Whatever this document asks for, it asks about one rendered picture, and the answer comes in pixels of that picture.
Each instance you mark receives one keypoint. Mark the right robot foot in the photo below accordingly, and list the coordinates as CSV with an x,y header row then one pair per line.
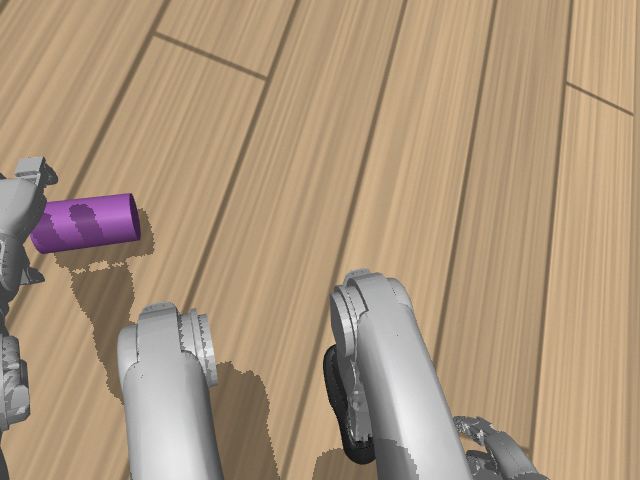
x,y
357,451

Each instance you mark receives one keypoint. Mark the right robot hand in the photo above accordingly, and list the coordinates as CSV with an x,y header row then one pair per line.
x,y
504,459

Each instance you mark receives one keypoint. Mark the left robot arm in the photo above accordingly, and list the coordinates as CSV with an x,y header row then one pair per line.
x,y
14,387

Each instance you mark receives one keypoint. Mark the left robot hand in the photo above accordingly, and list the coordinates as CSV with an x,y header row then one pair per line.
x,y
22,204

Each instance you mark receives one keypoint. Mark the can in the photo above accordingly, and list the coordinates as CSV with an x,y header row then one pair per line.
x,y
87,222

